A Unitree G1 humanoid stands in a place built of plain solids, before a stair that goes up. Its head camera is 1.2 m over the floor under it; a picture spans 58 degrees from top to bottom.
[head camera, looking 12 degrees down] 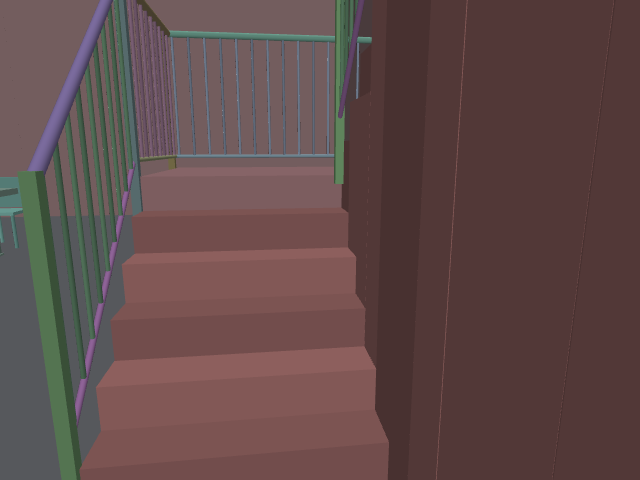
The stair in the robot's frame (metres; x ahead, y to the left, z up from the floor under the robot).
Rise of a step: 0.18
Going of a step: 0.20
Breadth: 1.04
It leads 7 degrees to the left of straight ahead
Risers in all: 6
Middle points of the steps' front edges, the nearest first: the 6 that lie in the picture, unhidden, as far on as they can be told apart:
1.29 0.27 0.18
1.49 0.30 0.35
1.68 0.32 0.53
1.88 0.35 0.71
2.08 0.37 0.88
2.28 0.40 1.06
